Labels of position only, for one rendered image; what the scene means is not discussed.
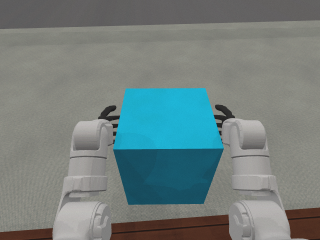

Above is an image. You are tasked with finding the right robot forearm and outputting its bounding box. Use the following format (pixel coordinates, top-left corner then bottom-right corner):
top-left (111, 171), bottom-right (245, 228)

top-left (221, 118), bottom-right (291, 236)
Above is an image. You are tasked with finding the carton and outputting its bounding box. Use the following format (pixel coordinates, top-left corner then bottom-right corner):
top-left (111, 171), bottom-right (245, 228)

top-left (113, 88), bottom-right (224, 205)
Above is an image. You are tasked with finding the robot right upper arm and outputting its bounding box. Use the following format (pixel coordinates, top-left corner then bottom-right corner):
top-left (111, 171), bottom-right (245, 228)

top-left (228, 200), bottom-right (308, 240)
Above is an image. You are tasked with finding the left robot forearm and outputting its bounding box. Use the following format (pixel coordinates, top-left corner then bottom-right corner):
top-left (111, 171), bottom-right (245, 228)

top-left (52, 119), bottom-right (114, 240)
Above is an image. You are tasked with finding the robot left upper arm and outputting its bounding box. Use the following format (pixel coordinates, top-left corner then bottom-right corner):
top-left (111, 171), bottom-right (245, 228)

top-left (53, 201), bottom-right (112, 240)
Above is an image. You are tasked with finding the robot right hand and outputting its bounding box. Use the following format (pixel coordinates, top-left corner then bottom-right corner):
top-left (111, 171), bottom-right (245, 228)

top-left (214, 104), bottom-right (235, 143)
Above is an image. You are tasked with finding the robot left hand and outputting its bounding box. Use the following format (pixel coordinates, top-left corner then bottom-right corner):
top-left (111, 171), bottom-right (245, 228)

top-left (98, 105), bottom-right (120, 144)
